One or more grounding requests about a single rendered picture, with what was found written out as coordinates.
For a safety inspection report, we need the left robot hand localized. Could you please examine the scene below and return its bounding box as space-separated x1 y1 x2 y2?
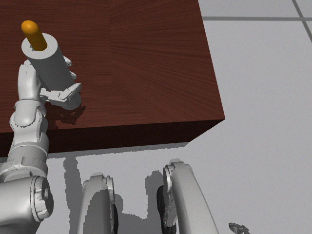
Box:
18 56 82 107

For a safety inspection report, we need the right robot hand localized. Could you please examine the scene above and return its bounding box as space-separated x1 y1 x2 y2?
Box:
229 223 250 234

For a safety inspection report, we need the left robot arm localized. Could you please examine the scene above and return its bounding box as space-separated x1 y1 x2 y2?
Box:
0 99 54 234

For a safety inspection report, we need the right robot foot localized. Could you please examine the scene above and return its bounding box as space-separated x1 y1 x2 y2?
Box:
156 185 176 234

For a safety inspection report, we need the bottle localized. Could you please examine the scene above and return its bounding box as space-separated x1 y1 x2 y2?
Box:
21 20 81 110

